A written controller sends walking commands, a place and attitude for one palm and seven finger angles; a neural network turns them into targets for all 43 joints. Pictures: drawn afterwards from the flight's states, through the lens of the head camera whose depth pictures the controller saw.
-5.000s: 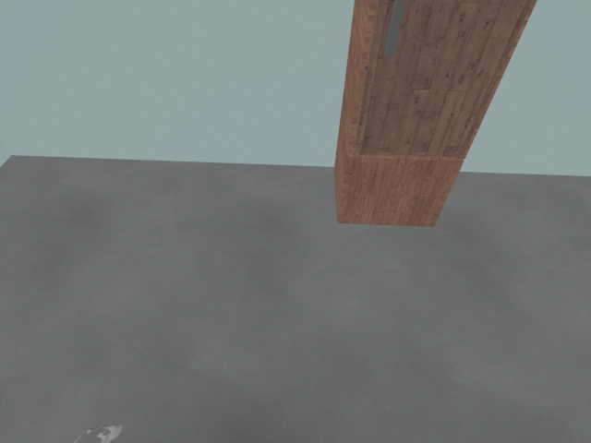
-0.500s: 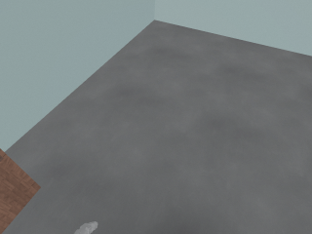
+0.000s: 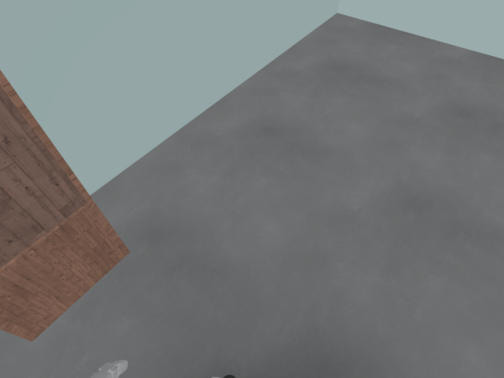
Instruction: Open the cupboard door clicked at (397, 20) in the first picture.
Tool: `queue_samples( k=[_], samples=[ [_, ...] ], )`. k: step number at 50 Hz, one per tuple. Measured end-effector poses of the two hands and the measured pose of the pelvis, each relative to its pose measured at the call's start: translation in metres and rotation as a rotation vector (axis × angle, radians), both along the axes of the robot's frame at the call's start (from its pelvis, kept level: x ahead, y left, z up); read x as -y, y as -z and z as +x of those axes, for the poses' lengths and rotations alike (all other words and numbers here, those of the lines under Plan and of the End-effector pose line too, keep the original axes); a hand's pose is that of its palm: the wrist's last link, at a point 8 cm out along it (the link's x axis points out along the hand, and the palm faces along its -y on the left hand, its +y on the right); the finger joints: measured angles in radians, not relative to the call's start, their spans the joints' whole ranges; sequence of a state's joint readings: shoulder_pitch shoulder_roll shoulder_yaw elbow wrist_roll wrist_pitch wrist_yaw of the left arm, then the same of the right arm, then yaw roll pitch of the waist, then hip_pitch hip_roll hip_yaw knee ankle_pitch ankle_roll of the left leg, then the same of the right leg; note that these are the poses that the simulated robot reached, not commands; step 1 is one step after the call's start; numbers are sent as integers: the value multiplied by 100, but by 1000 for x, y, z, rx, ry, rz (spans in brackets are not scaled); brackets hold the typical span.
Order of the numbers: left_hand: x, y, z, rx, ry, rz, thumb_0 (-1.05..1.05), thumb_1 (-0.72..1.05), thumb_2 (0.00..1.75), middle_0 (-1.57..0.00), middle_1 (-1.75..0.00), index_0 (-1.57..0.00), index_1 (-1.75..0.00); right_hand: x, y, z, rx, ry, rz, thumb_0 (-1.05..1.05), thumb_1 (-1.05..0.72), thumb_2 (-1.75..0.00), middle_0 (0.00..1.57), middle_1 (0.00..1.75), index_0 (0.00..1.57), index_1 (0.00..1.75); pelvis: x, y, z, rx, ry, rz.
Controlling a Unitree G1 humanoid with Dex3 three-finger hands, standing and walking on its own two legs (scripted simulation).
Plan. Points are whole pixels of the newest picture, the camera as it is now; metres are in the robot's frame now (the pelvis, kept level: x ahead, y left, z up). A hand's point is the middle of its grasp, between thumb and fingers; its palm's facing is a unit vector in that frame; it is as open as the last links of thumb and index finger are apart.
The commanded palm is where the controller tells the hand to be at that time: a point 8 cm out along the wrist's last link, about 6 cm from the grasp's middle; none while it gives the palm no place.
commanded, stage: turn to face it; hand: left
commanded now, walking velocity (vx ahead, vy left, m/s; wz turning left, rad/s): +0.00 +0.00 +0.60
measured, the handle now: out of the picture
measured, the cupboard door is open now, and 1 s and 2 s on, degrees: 0 0 0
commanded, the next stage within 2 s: take the last steps up to it in 1.30 s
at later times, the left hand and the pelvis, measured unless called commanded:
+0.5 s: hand out of the picture -0.07 +0.19 -0.17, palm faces +0.38 -0.89 -0.25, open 7.4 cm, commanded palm none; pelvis -0.03 -0.01 -0.01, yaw +20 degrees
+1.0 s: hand out of the picture -0.03 +0.22 -0.14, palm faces +0.57 -0.77 -0.30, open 7.4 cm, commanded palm none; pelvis -0.02 -0.03 -0.01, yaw +37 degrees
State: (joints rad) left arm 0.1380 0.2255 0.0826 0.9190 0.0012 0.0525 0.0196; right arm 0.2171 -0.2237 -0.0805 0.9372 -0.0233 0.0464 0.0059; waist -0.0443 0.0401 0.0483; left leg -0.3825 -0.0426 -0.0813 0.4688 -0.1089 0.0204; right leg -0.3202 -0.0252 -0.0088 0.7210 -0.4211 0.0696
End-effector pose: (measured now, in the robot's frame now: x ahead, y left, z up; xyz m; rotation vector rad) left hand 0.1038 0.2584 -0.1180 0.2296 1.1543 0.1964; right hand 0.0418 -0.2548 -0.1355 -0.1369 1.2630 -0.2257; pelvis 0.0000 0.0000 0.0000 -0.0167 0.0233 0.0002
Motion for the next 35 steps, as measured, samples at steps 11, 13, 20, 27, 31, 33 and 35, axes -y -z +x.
queue_samples(
  k=[11,13,20,27,31,33,35],
  samples=[
    [45,-16,-77,-7,-134,7,0,91,90,-21,-29,-20,-30,41,-1,32,29,-145,23,1,-90,-89,19,30,20,30,36,-8,-17,26,-150,62],
    [48,-14,-91,-16,-163,-2,0,91,90,-21,-29,-20,-30,40,-1,37,14,-179,21,1,-91,-89,19,30,20,30,38,-8,-18,27,-183,64],
    [46,1,-150,-84,-296,-38,0,90,90,-21,-30,-21,-30,14,0,68,-25,-330,5,1,-91,-90,19,30,19,30,31,-4,-25,18,-286,53],
    [14,32,-217,-176,-448,-72,0,91,90,-21,-30,-20,-30,-48,-5,117,90,-498,-21,1,-91,-90,19,30,19,30,4,13,-34,5,-379,32],
    [-2,28,-228,-186,-496,-63,0,91,90,-20,-29,-20,-30,-69,-18,123,128,-547,-29,1,-90,-89,20,30,20,30,-3,5,-38,12,-417,8],
    [-10,21,-224,-151,-510,-57,1,91,90,-20,-29,-20,-30,-75,-22,123,123,-565,-32,0,-90,-89,20,30,20,30,-5,0,-39,14,-442,0],
    [-15,16,-217,-106,-519,-47,1,91,90,-20,-29,-20,-30,-78,-24,121,113,-581,-30,0,-90,-89,20,30,20,30,-5,-3,-39,14,-465,-3]
  ],
)
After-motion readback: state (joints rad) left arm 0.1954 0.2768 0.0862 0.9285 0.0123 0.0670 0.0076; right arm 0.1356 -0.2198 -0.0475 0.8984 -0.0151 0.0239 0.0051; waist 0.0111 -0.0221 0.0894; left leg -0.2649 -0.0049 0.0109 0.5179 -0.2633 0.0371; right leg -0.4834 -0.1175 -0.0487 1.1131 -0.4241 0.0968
